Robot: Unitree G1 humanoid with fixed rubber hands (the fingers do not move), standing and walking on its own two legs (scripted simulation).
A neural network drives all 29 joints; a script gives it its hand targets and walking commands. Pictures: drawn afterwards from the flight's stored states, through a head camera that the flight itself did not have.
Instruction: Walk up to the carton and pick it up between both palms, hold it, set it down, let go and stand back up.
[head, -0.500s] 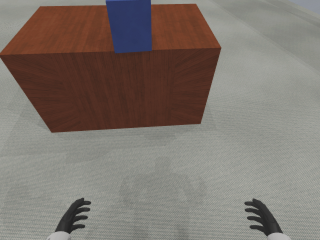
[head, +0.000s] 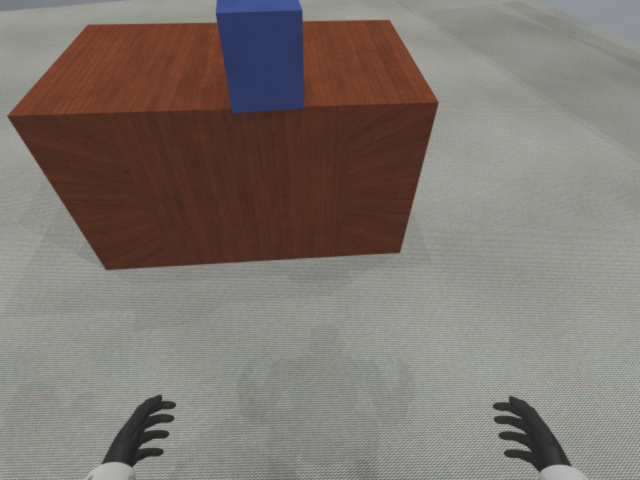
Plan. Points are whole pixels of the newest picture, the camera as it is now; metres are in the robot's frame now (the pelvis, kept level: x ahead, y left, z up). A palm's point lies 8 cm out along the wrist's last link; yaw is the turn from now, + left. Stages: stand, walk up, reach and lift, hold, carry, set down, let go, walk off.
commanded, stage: stand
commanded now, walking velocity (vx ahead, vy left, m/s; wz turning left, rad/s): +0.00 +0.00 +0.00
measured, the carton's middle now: (262, 49) +1.13 +0.17 +0.05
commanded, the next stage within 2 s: none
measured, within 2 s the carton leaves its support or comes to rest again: neither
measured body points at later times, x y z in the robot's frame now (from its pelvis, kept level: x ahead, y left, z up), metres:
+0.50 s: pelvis -0.01 +0.00 +0.00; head -0.02 +0.00 +0.45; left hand +0.16 +0.26 -0.07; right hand +0.16 -0.28 -0.06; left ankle +0.02 +0.12 -0.72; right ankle +0.02 -0.12 -0.72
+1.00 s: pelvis -0.01 +0.00 +0.00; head -0.03 +0.00 +0.45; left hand +0.16 +0.27 -0.07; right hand +0.16 -0.29 -0.06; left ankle +0.02 +0.12 -0.72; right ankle +0.02 -0.12 -0.72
